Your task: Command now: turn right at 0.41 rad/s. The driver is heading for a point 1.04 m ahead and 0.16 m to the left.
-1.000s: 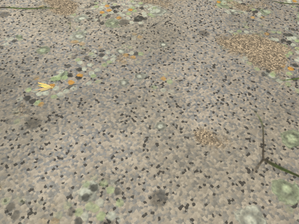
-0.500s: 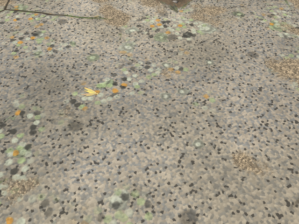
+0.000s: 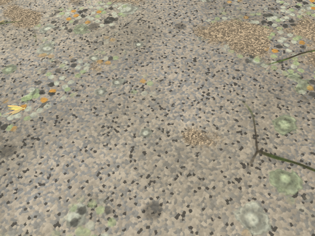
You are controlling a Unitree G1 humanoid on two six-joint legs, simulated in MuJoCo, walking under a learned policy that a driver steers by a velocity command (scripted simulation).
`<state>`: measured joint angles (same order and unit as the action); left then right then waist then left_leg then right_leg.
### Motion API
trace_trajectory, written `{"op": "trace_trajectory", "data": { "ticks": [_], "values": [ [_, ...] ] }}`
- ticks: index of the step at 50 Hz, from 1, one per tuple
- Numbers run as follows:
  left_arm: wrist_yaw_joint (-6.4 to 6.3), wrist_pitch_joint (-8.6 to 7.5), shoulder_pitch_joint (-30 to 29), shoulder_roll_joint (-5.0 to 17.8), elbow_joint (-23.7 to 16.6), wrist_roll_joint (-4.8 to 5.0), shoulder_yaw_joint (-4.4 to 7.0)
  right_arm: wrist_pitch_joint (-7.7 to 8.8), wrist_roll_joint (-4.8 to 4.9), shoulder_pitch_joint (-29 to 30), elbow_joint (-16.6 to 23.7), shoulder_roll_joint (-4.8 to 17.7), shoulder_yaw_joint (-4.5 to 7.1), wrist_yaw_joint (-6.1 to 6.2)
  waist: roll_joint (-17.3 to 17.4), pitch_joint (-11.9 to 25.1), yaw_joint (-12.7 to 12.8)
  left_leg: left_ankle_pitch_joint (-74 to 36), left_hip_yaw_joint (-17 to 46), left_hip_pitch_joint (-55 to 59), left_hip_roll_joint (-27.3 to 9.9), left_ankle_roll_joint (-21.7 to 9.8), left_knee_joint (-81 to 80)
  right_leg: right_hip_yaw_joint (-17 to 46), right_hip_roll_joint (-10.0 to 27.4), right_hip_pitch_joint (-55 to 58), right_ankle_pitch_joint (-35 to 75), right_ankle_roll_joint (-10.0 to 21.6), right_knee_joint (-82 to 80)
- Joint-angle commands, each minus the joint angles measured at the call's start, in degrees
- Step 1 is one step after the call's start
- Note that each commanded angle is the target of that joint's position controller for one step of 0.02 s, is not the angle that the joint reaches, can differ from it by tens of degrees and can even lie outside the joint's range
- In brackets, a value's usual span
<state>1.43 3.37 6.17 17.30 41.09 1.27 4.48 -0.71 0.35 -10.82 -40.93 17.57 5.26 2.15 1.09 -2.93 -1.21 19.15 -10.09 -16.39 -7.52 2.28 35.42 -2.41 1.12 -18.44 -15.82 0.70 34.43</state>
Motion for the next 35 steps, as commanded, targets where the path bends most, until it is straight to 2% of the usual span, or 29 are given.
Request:
{"op": "trace_trajectory", "data": {
  "ticks": [1,2,3,4,5,6,8,9,11,13,15,19,23,25,26,27,28,29,30,31,32,33,35],
  "values": [
    [-1.22,-1.22,6.1,15.9,-4.1,-2.36,3.74,0.75,-2.46,0.6,5.4,3.0,0.13,-0.34,-17.9,9.8,2.2,22.6,4.2,-22.8,5.4,2.7,26.2,32.4,23.0,19.8,43.1,18.5,-12.2],
    [-0.66,-2.61,7.8,13.3,-3.9,-3.58,2.99,0.72,-0.8,4.4,5.7,6.1,0.92,0.07,-10.5,13.6,6.0,21.6,11.8,-21.9,4.7,2.4,33.0,31.1,22.8,17.0,36.7,21.7,-14.0],
    [-0.66,-3.6,5.3,11.7,-3.5,-3.16,2.35,0.35,0.3,4.8,5.4,6.7,1.23,0.34,-9.3,10.0,4.1,16.9,12.6,-22.7,3.7,1.6,33.7,25.2,19.0,14.7,30.3,18.6,-14.4],
    [-1.05,-3.94,2.1,9.8,-3.4,-2.16,1.9,0.01,-0.09,3.6,3.8,6.6,1.45,0.9,-7.2,8.2,2.6,12.0,13.0,-22.6,3.0,1.3,31.9,21.4,15.5,13.0,24.2,14.9,-14.4],
    [-1.45,-3.99,-0.6,6.9,-3.3,-1.48,0.78,-0.42,-0.62,2.4,2.5,6.9,1.59,1.28,-6.9,7.5,1.2,8.0,13.5,-20.7,2.4,1.5,30.0,18.3,13.9,11.2,23.8,12.8,-14.5],
    [-1.79,-4.1,-2.0,4.5,-3.0,-1.63,-0.23,-0.65,-0.8,0.2,1.2,6.1,1.47,1.14,-7.2,8.1,-0.2,4.1,13.3,-16.2,2.6,1.8,29.4,14.9,12.2,8.6,26.1,12.0,-14.9],
    [-2.16,-4.55,-2.2,1.3,-1.7,-2.6,-1.47,-0.68,-0.33,-3.0,-1.0,3.9,0.8,0.52,-7.3,9.5,-1.1,-0.5,13.1,-10.2,2.6,2.3,24.3,9.9,10.2,7.7,26.0,11.2,-15.6],
    [-2.28,-4.7,-2.3,1.0,-1.0,-2.82,-1.61,-0.66,-0.08,-2.6,-1.3,2.9,0.29,0.22,-7.4,8.8,-0.8,-1.6,13.1,-8.3,2.3,2.4,19.2,8.2,9.4,7.6,23.7,10.7,-16.0],
    [-2.61,-4.7,-1.8,2.7,0.1,-3.07,-1.25,-0.6,0.03,0.8,-0.6,2.4,-0.46,-0.12,-7.8,6.9,1.1,-1.2,12.8,-5.5,2.3,2.3,11.5,8.0,10.0,7.7,19.1,10.8,-17.1],
    [-2.88,-4.18,-0.8,6.0,0.9,-2.82,-0.26,-0.7,0.33,2.5,0.5,4.5,-0.19,-0.23,-8.0,5.0,2.4,2.1,11.8,-6.0,3.0,2.3,9.1,10.2,12.2,8.9,16.5,12.3,-17.4],
    [-3.09,-3.49,0.0,7.8,1.3,-2.22,0.49,-0.8,0.72,2.9,1.2,5.7,0.05,-0.19,-7.6,3.3,3.2,5.4,11.4,-8.5,3.2,2.1,9.4,12.6,14.6,10.6,15.6,13.7,-17.3],
    [-3.7,-2.58,0.0,7.7,1.3,-1.83,1.08,-0.87,0.83,2.3,1.6,4.6,-0.09,-0.51,-6.2,3.6,3.0,9.0,11.0,-11.3,3.0,1.7,11.8,13.4,17.8,15.0,24.6,15.1,-15.6],
    [-3.97,-1.76,-1.7,8.0,0.6,-1.54,1.66,-1.07,1.14,1.2,1.5,3.7,-0.25,-1.83,-6.8,6.5,1.8,7.3,8.1,-6.7,4.3,0.3,7.2,8.6,17.5,16.5,33.8,13.9,-12.6],
    [-4.06,-1.24,-2.8,8.4,0.4,-0.8,1.93,-1.21,1.24,-0.6,1.0,3.5,-0.15,-2.68,-7.4,7.5,0.2,1.2,6.0,-1.8,5.8,-1.3,-1.0,5.5,16.2,15.6,32.8,11.7,-9.6],
    [-4.09,-0.99,-2.7,8.4,0.6,-0.23,2.04,-1.19,1.11,-2.4,0.5,3.9,0.09,-2.97,-7.4,7.7,-1.0,-5.6,5.3,2.4,6.8,-2.9,-8.0,3.3,14.8,13.8,29.1,9.2,-6.8],
    [-3.86,-1.17,-0.2,7.3,1.5,-0.15,1.97,-1.15,0.6,-3.1,0.7,6.7,0.95,-2.64,-2.8,7.6,-0.8,-16.9,10.7,8.3,5.0,-5.6,-13.7,-0.4,11.6,8.3,19.0,4.5,-0.6],
    [-3.41,-1.7,-1.4,3.9,-0.6,-2.74,1.03,-0.96,0.14,-4.5,1.7,14.0,2.74,-1.54,13.2,8.6,0.8,-40.4,29.8,18.5,-8.7,-12.1,-13.7,-6.5,4.1,-7.8,-3.2,-1.7,15.2],
    [-3.51,-2.18,-7.8,4.4,-3.0,-2.83,1.03,-0.04,-1.5,-5.4,2.7,14.0,2.34,-2.07,14.3,9.2,-2.8,-47.7,39.8,17.3,-16.5,-23.4,-15.2,0.3,-3.3,-16.6,-24.6,-3.7,27.1],
    [-3.29,-2.35,-7.3,6.2,-2.8,-1.85,1.67,1.14,-1.78,-4.3,3.1,12.6,1.91,-2.41,6.8,9.3,-2.4,-44.7,36.4,17.3,-14.5,-23.7,-15.6,5.1,-1.6,-18.6,-23.5,-3.7,33.1],
    [-3.16,-2.4,-5.9,6.7,-2.0,-1.03,1.98,1.88,-1.03,-1.5,3.1,11.5,1.78,-2.22,4.6,7.5,-0.3,-41.1,31.3,17.0,-10.6,-20.2,-14.8,6.2,-0.3,-19.8,-18.0,-3.5,33.9],
    [-3.44,-2.42,-4.5,6.8,-0.9,-1.17,2.18,1.95,-0.01,0.8,3.4,10.5,1.61,-1.93,2.7,6.7,0.8,-38.0,28.7,16.6,-7.8,-17.3,-14.6,6.4,0.3,-20.4,-13.9,-3.7,32.0],
    [-3.75,-2.37,-4.0,7.6,-0.6,-1.57,2.44,1.84,0.73,1.9,3.7,9.4,1.17,-1.53,3.4,6.5,1.2,-38.1,27.7,16.2,-6.7,-16.1,-14.7,6.8,0.7,-19.8,-10.7,-4.2,30.8],
    [-3.58,-2.56,-2.5,6.4,-0.3,-1.34,2.25,1.32,0.49,1.2,4.1,9.2,0.91,-1.04,4.4,7.8,1.7,-40.1,26.5,15.0,-4.9,-16.1,-14.9,6.2,-0.7,-16.6,-6.8,-5.3,30.7]
  ]
}}
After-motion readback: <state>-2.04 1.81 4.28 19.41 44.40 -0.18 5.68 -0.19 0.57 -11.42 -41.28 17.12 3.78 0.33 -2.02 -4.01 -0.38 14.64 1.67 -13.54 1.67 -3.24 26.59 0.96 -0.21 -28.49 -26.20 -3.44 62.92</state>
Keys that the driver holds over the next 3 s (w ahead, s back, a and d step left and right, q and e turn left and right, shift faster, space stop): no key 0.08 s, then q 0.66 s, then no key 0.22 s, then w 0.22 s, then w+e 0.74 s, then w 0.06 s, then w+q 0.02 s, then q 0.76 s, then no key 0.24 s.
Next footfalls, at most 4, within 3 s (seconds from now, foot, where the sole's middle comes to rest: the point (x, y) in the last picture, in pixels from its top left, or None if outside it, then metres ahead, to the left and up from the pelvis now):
0.54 left None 0.01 0.11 -0.76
1.04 right None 0.10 -0.10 -0.76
1.40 left None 0.15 0.20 -0.76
1.88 right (170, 221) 0.51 0.00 -0.76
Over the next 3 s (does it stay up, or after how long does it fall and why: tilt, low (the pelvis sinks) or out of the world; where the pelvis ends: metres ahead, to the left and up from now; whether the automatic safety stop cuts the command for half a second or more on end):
stays up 0.65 0.04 0.02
